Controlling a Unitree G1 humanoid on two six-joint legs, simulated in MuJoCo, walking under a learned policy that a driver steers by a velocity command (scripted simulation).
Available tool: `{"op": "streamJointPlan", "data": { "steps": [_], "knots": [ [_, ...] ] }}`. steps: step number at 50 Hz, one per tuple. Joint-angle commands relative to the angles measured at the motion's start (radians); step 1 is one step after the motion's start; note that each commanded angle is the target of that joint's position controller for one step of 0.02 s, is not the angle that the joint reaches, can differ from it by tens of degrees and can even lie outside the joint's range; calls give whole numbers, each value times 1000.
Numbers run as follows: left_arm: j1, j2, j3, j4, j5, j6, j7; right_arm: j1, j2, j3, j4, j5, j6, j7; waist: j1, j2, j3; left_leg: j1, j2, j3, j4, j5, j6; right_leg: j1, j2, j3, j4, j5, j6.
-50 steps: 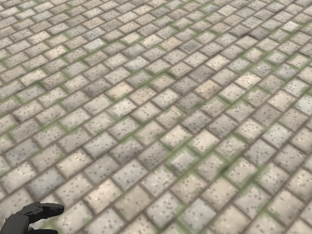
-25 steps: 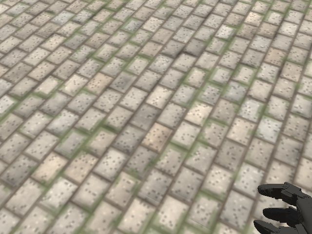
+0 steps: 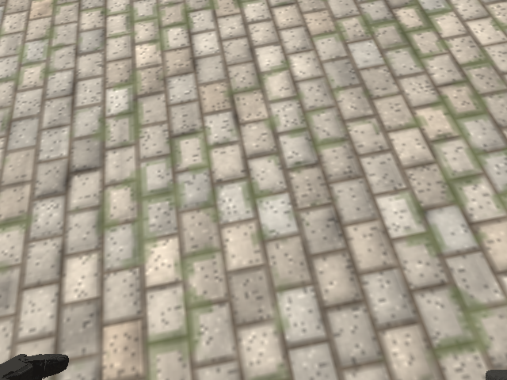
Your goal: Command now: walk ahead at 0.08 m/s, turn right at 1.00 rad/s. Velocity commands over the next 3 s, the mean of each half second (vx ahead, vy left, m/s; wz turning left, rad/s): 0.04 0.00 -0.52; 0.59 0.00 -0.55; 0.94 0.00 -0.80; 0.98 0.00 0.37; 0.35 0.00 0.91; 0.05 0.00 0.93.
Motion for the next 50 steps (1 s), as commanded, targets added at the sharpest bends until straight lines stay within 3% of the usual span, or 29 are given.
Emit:
{"op": "streamJointPlan", "data": {
  "steps": [1, 2, 3, 5, 8, 14, 17, 18, 19, 20, 21, 22, 23, 25, 26, 27, 29, 32, 34, 35, 36, 37, 38, 39, 40, 43, 47, 49, 50],
  "knots": [
    [113, 215, 58, -71, 4, -55, 3, -79, -102, -10, -133, -1, -29, 2, 74, -174, -321, -448, -75, -235, 313, -30, 31, 542, -313, 641, -369, 185, -280],
    [80, 178, 48, -70, -16, -55, 10, -69, -99, -12, -111, -18, -30, -8, 46, -87, -268, -426, -51, -245, 239, 29, 32, 476, -261, 568, -356, 158, -220],
    [28, 158, 40, -80, -21, -46, 22, -63, -109, -16, -107, -30, -28, -14, 18, -89, -250, -367, -46, -247, 159, 73, 28, 395, -224, 511, -345, 179, -189],
    [-29, 134, 30, -105, 5, -32, 44, -29, -98, -15, -79, -27, -15, -7, -4, -104, -270, -259, -64, -205, 104, 127, 5, 309, -183, 419, -324, 317, -170],
    [2, 121, 26, -86, 9, -22, 57, -6, -38, 7, -63, -21, -2, -2, 10, -88, -305, -175, -75, -180, -28, 164, -30, 266, -153, 362, -277, 420, -163],
    [4, 81, 5, -65, 17, -7, 42, -10, -32, 17, -79, -15, 9, 6, 47, -174, -276, -82, -74, -165, -203, 190, -13, 205, -153, 426, -243, 200, -134],
    [-13, 33, -15, -53, 7, -8, 39, 50, -9, 20, -70, -30, -7, 21, 0, -181, -249, 78, -75, -140, -488, 359, 36, 152, -99, 417, -186, 94, -61],
    [33, -8, -25, -43, 15, -12, 43, 53, -51, 15, -81, -55, -10, 21, 23, -80, -233, 120, 36, -256, -568, 466, 74, 110, -28, 353, -84, -39, 7],
    [106, -11, -22, -40, 15, -18, 43, 10, -124, 4, -96, -73, -9, 15, 96, 155, -190, 94, 204, -450, -630, 592, 196, 27, 103, 209, 38, -259, 71],
    [45, 49, -4, -51, 19, -28, 47, -4, -90, 9, -99, -80, -15, 9, 56, 231, -174, -6, 302, -593, -698, 534, 313, 45, 70, 185, 163, -357, 113],
    [-1, 94, 13, -47, 7, -28, 50, -8, -73, 13, -104, -68, -21, 2, 32, 170, -154, 4, 276, -575, -698, 495, 322, 30, 50, 197, 272, -352, 130],
    [-4, 83, 18, -32, 3, -23, 52, -5, -79, 9, -97, -50, -20, -5, 31, 124, -153, 41, 240, -525, -678, 494, 299, -3, 53, 193, 337, -338, 143],
    [8, 63, 16, -18, 5, -15, 54, 0, -78, 8, -93, -33, -20, -10, 28, 100, -156, 82, 218, -481, -658, 524, 281, -29, 46, 197, 374, -326, 157],
    [29, -6, -5, 5, 4, -9, 51, 4, -54, 15, -82, -23, -13, -13, 37, 72, -170, 123, 164, -385, -624, 621, 249, -4, 25, 171, 311, -302, 174],
    [38, -52, -25, 14, 6, -12, 46, 38, -29, 21, -67, -23, -6, -12, 25, 77, -221, 154, 123, -345, -651, 419, 224, 40, 4, 122, 201, -264, 176],
    [14, -58, -33, 10, -3, -18, 36, 94, -73, 4, -51, -6, 5, -10, -12, 135, -214, 167, 107, -355, -693, 181, 226, 47, 24, 48, 149, -265, 171],
    [6, -11, -23, 8, -26, -33, 21, 136, -118, -11, -48, 2, 15, -15, -30, 193, -186, 147, 148, -407, -752, -73, 239, 80, 23, 3, 57, -298, 134],
    [53, -11, -23, 50, -25, -59, 12, 135, -128, -21, -44, 15, -1, -13, -1, 144, -124, 61, 167, -347, -768, -106, 224, 219, 7, -46, -173, -174, 47],
    [169, -25, -23, 119, -18, -75, 11, 108, -98, -16, -51, 13, -14, -11, 52, 88, -117, -31, 127, -250, -681, -77, 187, 379, 21, -75, -287, -95, -2],
    [273, -13, -16, 159, -23, -85, 11, 53, -49, -2, -76, 4, -26, -10, 95, 26, -136, -140, 84, -172, -521, -2, 146, 504, -27, 14, -297, -137, -37],
    [413, 57, 3, 189, -20, -99, 16, -38, 36, 25, -132, -18, -48, -3, 148, -186, -158, -366, -23, -37, -139, 87, 72, 654, -210, 338, -392, -276, -122],
    [439, 166, 20, 180, 71, -97, 0, -82, 3, 21, -186, -91, -22, 21, 175, -370, -93, -681, -122, -46, -32, -46, 64, 724, -340, 723, -519, -472, -221],
    [399, 113, 13, 171, 69, -99, 2, -136, -39, 12, -188, -99, -21, 29, 176, -215, -9, -776, -35, -129, 51, 38, 58, 720, -341, 688, -519, -427, -234],
    [374, 87, 2, 170, 47, -104, 4, -137, -41, 13, -184, -82, -26, 40, 156, -166, -14, -753, -17, -142, 57, 123, 47, 691, -297, 611, -508, -347, -221],
    [362, 79, -2, 177, 43, -105, 7, -105, -51, 14, -173, -74, -29, 49, 128, -143, -29, -684, -10, -139, 39, 154, 32, 642, -256, 551, -523, -317, -206],
    [308, 75, -8, 181, 29, -118, 14, -95, -52, 18, -174, -66, -12, 73, 81, -152, -33, -485, -32, -122, -70, 242, -7, 464, -181, 463, -569, -259, -179],
    [278, 116, 12, 190, 26, -129, 10, -140, -38, 35, -203, -40, -5, 69, 71, -185, -21, -199, -64, -115, -302, 344, -6, 297, -152, 417, -564, -118, -142],
    [237, 134, 17, 187, 20, -133, 5, -18, -66, 22, -175, -32, -8, 47, 4, -186, -62, 50, -86, -101, -356, 338, 13, 217, -161, 416, -492, 81, -109],
    [205, 144, 20, 182, 23, -137, 1, 146, -103, 2, -127, -32, -13, 26, -83, -141, -132, 268, -112, -85, -375, 312, 25, 153, -125, 380, -318, 264, -83]
  ]
}}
